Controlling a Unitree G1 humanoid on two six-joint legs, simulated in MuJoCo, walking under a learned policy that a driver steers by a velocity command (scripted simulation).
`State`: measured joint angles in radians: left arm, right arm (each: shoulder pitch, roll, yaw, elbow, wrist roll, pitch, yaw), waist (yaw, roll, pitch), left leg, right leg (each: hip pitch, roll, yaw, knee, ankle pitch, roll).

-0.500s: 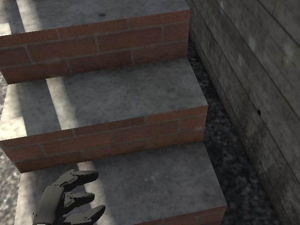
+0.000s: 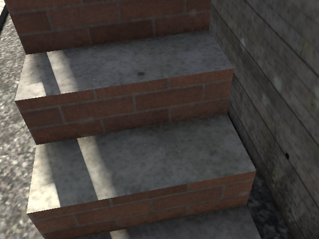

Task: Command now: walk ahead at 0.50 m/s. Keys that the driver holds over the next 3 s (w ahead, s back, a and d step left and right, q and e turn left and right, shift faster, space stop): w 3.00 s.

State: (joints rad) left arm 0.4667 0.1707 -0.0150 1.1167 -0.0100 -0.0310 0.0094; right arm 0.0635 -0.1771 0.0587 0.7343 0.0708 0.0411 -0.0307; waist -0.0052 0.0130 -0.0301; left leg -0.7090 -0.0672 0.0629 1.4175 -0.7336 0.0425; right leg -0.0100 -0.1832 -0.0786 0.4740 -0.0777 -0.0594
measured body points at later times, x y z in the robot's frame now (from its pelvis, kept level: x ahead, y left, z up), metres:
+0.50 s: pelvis +0.17 +0.00 +0.15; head +0.22 +0.01 +0.60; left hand +0.45 +0.13 +0.09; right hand +0.03 -0.17 +0.01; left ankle +0.04 +0.10 -0.59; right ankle +0.31 -0.10 -0.40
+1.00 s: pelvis +0.39 +0.09 +0.34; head +0.37 +0.08 +0.79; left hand +0.29 +0.25 +0.18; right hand +0.63 -0.07 +0.26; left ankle +0.50 +0.22 -0.13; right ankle +0.31 -0.10 -0.40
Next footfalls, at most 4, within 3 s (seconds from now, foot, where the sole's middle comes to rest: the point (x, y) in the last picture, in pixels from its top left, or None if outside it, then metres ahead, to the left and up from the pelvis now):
0.50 right None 0.35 -0.11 -0.44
1.04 left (93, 168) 0.58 0.24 -0.25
1.62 right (163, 60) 0.86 0.02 -0.06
2.22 left None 1.09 0.36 0.13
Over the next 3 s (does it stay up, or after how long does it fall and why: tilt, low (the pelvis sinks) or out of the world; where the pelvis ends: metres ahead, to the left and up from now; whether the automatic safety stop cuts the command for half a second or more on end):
stays up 1.25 0.20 1.04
